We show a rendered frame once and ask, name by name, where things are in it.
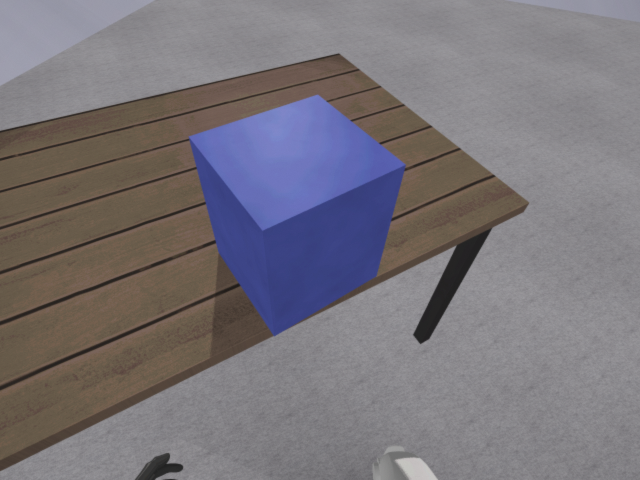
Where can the robot right thigh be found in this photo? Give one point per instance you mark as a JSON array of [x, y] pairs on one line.
[[401, 465]]

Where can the carton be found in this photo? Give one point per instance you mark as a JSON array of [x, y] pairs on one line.
[[300, 201]]

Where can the table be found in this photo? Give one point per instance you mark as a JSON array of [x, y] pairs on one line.
[[112, 288]]

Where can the right robot shin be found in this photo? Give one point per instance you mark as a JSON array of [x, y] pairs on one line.
[[394, 448]]

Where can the left robot hand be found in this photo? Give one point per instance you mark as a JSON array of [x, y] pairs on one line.
[[158, 467]]

